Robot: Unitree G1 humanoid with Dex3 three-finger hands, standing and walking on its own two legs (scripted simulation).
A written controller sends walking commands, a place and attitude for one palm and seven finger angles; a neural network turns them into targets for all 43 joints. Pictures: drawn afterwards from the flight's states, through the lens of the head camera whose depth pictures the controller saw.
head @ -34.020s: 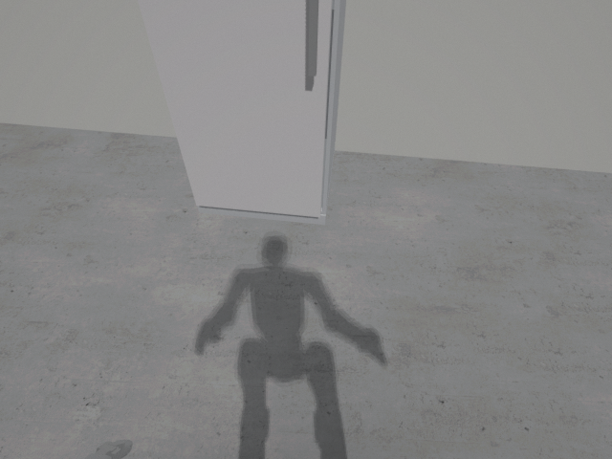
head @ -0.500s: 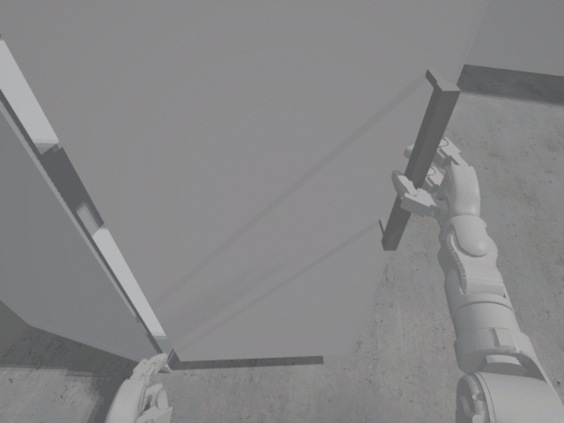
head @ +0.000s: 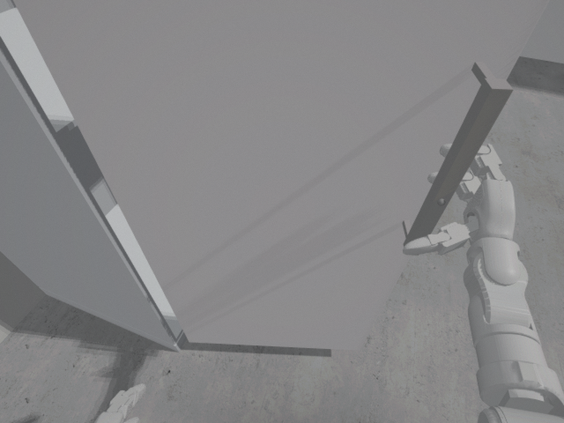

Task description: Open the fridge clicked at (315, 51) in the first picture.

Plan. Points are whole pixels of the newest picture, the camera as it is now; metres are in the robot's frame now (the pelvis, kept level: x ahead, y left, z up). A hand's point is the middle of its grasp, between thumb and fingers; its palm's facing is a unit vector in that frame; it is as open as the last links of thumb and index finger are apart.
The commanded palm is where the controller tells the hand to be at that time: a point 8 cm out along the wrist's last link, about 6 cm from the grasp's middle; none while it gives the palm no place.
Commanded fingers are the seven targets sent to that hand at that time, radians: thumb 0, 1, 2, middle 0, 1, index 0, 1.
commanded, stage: slip the hand off the handle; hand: right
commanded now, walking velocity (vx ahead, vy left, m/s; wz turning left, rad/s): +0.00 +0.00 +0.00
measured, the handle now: (439, 175) +0.44 -0.18 +0.15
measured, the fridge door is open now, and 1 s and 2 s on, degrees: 71 71 71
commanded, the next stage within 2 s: draw the hand back to the body in 1.30 s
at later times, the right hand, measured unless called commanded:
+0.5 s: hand (484, 216) +0.38 -0.23 +0.13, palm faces +0.12 +0.99 -0.12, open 14.7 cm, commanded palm +0.35 -0.28 +0.14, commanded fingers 0.00 0.55 -0.20 0.25 1.15 0.25 1.15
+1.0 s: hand (513, 261) +0.31 -0.25 +0.13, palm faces +0.18 +0.98 -0.12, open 14.7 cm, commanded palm +0.28 -0.29 +0.14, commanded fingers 0.00 0.55 -0.20 0.25 1.15 0.25 1.15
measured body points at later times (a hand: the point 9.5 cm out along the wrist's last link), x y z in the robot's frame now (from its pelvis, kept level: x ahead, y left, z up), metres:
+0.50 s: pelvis +0.03 -0.02 +0.00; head +0.03 -0.03 +0.45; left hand +0.19 +0.21 -0.09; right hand +0.37 -0.28 +0.14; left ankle +0.04 +0.10 -0.73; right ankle +0.02 -0.12 -0.73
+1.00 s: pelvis +0.01 -0.01 +0.00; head +0.01 -0.01 +0.45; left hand +0.18 +0.23 -0.08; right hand +0.30 -0.30 +0.13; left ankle +0.04 +0.10 -0.73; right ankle +0.02 -0.12 -0.73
